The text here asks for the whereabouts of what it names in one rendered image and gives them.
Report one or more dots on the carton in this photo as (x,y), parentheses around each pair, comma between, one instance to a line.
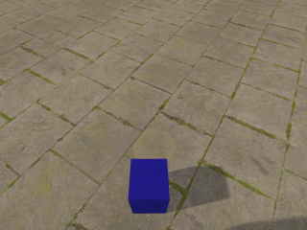
(149,186)

